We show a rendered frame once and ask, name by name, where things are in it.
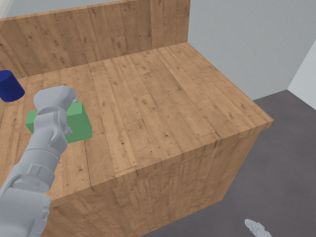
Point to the robot left upper arm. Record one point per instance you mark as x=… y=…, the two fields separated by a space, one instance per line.
x=23 y=213

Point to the right robot hand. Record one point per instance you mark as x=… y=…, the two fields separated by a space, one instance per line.
x=257 y=228

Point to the left robot hand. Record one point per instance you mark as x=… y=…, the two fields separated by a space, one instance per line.
x=61 y=96

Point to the robot left forearm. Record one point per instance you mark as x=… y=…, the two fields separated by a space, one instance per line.
x=35 y=170

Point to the table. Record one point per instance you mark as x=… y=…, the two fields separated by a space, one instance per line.
x=169 y=130

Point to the sponge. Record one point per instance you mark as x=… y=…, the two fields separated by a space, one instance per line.
x=77 y=120

